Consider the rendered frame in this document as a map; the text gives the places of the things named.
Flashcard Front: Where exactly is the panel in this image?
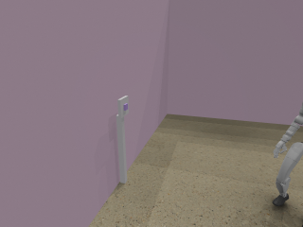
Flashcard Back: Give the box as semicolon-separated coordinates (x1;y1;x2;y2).
116;96;129;183

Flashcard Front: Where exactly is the right robot hand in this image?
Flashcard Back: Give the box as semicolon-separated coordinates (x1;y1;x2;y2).
273;140;287;158

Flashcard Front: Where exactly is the robot right shin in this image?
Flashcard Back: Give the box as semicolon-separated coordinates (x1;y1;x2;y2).
276;176;290;198

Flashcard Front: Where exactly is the right robot thigh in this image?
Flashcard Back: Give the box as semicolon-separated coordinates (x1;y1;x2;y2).
277;142;303;185

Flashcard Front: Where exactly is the button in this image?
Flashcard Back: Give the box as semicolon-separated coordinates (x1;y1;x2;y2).
123;103;128;111

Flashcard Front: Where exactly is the right robot forearm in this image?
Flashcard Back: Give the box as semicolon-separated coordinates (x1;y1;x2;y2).
281;119;300;143

